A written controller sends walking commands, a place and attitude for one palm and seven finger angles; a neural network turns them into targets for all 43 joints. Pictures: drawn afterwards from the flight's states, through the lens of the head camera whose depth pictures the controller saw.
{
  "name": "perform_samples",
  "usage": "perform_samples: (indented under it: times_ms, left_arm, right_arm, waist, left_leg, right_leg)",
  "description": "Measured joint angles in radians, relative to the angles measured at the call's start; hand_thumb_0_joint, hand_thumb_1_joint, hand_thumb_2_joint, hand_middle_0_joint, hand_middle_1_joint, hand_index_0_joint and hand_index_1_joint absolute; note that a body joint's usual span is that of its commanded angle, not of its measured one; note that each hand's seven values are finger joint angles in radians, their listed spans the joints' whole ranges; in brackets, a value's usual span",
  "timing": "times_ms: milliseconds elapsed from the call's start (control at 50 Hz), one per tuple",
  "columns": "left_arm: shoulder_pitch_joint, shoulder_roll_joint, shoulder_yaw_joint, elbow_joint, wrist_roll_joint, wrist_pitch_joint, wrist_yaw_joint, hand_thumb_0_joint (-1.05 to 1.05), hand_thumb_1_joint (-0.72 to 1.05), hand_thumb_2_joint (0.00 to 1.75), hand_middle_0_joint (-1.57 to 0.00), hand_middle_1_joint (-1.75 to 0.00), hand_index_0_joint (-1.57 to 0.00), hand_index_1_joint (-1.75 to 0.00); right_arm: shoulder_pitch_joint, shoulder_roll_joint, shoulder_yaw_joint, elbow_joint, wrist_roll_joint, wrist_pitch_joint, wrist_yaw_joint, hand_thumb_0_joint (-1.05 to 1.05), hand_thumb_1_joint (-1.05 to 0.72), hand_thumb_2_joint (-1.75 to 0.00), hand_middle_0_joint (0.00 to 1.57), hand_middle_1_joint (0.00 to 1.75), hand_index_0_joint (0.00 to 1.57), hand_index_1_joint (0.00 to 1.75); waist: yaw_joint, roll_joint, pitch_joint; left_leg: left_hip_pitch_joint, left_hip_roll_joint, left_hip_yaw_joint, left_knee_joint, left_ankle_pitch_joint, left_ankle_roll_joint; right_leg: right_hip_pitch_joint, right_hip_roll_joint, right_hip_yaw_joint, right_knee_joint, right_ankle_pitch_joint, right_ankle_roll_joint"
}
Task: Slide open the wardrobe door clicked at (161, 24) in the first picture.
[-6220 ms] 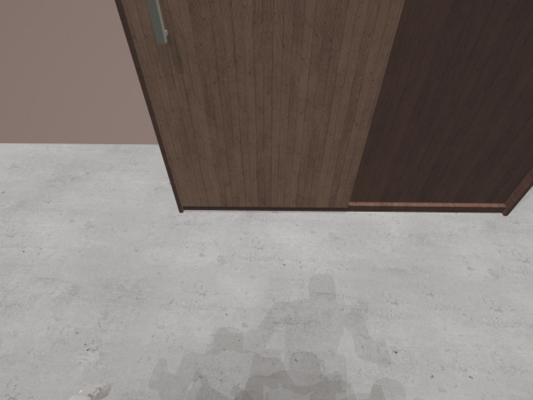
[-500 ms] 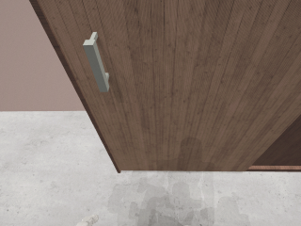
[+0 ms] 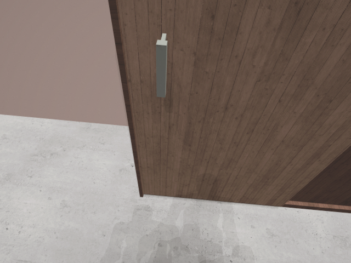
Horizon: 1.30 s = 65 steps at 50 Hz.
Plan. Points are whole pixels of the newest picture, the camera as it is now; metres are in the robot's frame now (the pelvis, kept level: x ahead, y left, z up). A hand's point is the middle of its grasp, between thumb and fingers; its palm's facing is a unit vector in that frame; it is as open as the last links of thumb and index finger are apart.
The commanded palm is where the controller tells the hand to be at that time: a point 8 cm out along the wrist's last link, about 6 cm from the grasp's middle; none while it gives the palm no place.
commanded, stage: come to a stop and stand still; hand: left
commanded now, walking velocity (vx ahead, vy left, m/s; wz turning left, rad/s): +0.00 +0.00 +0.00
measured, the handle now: (162, 66) +0.56 +0.09 +0.16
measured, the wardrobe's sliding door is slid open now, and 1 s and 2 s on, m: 0.00 0.00 0.00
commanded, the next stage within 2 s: look again from close up in 1.02 s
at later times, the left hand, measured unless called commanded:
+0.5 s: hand out of the picture -0.04 +0.14 -0.18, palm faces +0.03 -0.99 -0.17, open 7.3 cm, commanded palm none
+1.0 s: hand out of the picture +0.02 +0.21 -0.17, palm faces +0.05 -0.96 -0.29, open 7.4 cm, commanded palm none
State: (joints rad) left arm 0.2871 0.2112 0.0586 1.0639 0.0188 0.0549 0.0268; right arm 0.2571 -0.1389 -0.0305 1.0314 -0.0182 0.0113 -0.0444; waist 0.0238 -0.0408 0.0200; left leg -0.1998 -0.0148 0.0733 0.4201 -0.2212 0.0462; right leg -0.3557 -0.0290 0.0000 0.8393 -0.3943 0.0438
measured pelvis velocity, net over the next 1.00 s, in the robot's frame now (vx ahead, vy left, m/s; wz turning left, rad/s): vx -0.03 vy -0.01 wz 0.02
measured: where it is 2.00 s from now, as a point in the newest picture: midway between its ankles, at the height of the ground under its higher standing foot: outside the picture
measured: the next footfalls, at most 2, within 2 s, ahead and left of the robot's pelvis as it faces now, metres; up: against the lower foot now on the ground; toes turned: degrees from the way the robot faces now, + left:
right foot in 0.10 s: -0.01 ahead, -0.12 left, +0.00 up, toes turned -2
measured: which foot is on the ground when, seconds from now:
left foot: down 0.00-1.00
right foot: up 0.00-0.08, down 0.10-1.00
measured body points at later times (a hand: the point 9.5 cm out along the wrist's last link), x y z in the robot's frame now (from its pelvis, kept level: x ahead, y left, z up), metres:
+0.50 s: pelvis -0.03 -0.02 +0.00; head -0.03 -0.02 +0.45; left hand -0.04 +0.19 -0.16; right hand -0.08 -0.23 -0.16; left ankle +0.00 +0.09 -0.74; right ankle -0.05 -0.12 -0.74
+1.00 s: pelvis -0.03 -0.01 -0.01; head -0.05 -0.01 +0.44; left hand +0.02 +0.26 -0.15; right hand +0.04 -0.27 -0.15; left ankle +0.00 +0.09 -0.74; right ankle -0.05 -0.12 -0.74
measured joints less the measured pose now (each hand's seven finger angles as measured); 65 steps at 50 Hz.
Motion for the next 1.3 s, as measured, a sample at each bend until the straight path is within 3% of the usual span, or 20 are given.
perform_samples:
  times_ms: [80,120,200,400,680,760,940,1140,1300]
  left_arm:
    - [0.012,-0.028,-0.023,0.034,-0.007,-0.007,0.003,0.01,0.91,0.90,-0.20,-0.30,-0.20,-0.30]
    - [0.007,-0.047,-0.032,0.051,-0.007,-0.023,0.008,0.01,0.91,0.90,-0.20,-0.30,-0.20,-0.30]
    - [0.008,-0.089,-0.055,0.065,-0.010,-0.050,0.010,0.01,0.90,0.90,-0.20,-0.30,-0.20,-0.30]
    - [0.009,-0.091,-0.060,0.070,-0.013,-0.053,0.016,0.02,0.92,0.90,-0.20,-0.30,-0.20,-0.30]
    - [0.031,-0.106,-0.058,0.073,-0.015,-0.059,0.015,0.01,0.91,0.90,-0.20,-0.30,-0.20,-0.30]
    - [0.039,-0.089,-0.065,0.027,0.000,-0.075,0.006,0.01,0.90,0.90,-0.20,-0.30,-0.21,-0.30]
    - [0.014,-0.001,-0.038,-0.062,0.001,-0.076,0.010,0.01,0.90,0.90,-0.20,-0.30,-0.21,-0.30]
    - [-0.062,0.090,-0.042,-0.120,0.002,-0.072,-0.001,0.01,0.90,0.90,-0.20,-0.30,-0.20,-0.30]
    - [-0.064,0.119,-0.055,-0.105,0.004,-0.062,-0.014,0.01,0.90,0.90,-0.20,-0.30,-0.21,-0.30]
  right_arm:
    - [-0.002,-0.009,-0.002,0.017,0.005,-0.011,0.002,0.01,-0.93,-0.90,0.20,0.30,0.20,0.30]
    - [-0.003,-0.016,-0.004,0.035,0.013,-0.012,0.003,0.01,-0.93,-0.90,0.20,0.30,0.20,0.30]
    - [0.005,-0.028,-0.001,0.068,0.016,-0.006,0.009,0.01,-0.93,-0.90,0.20,0.30,0.20,0.30]
    - [0.057,0.018,0.020,0.122,0.010,-0.003,0.016,0.01,-0.91,-0.90,0.20,0.30,0.20,0.30]
    - [0.089,0.030,0.018,0.136,0.009,-0.010,0.007,0.00,-0.91,-0.90,0.20,0.30,0.20,0.30]
    - [0.094,0.009,0.018,0.058,-0.004,-0.026,0.018,0.01,-0.91,-0.90,0.20,0.30,0.20,0.30]
    - [0.026,-0.076,-0.002,-0.027,-0.001,-0.034,0.016,0.01,-0.91,-0.90,0.20,0.30,0.20,0.30]
    - [-0.090,-0.163,0.002,-0.071,-0.002,-0.032,0.032,0.01,-0.91,-0.90,0.20,0.30,0.20,0.30]
    - [-0.100,-0.187,0.015,-0.065,-0.002,-0.024,0.047,0.01,-0.91,-0.90,0.20,0.30,0.20,0.30]
  waist:
    - [-0.013,0.016,0.003]
    - [-0.013,0.034,0.006]
    - [-0.028,0.082,0.005]
    - [-0.039,0.044,0.001]
    - [-0.036,0.041,0.016]
    - [-0.053,0.057,0.024]
    - [-0.035,0.059,-0.030]
    - [-0.020,0.051,-0.030]
    - [-0.022,0.049,-0.025]
  left_leg:
    - [-0.012,-0.016,0.015,0.003,0.009,0.001]
    - [-0.027,-0.016,0.019,0.028,0.002,-0.004]
    - [-0.008,0.000,0.005,-0.003,0.028,-0.015]
    - [0.003,0.023,0.003,-0.020,0.053,-0.034]
    - [-0.025,0.031,-0.003,-0.008,0.054,-0.036]
    - [-0.068,0.027,-0.025,0.054,0.031,-0.032]
    - [-0.070,0.017,-0.024,0.126,-0.019,-0.016]
    - [-0.050,0.008,-0.016,0.086,0.021,-0.001]
    - [-0.047,-0.004,-0.014,0.023,0.072,0.009]
  right_leg:
    - [0.144,-0.010,-0.024,-0.258,0.031,-0.003]
    - [0.196,-0.004,-0.024,-0.367,0.092,-0.030]
    - [0.216,0.014,-0.038,-0.397,0.110,-0.052]
    - [0.222,0.038,-0.039,-0.410,0.132,-0.071]
    - [0.204,0.046,-0.045,-0.417,0.142,-0.074]
    - [0.181,0.042,-0.068,-0.376,0.121,-0.075]
    - [0.184,0.028,-0.066,-0.313,0.076,-0.063]
    - [0.200,0.020,-0.060,-0.349,0.117,-0.047]
    - [0.198,0.010,-0.059,-0.400,0.164,-0.037]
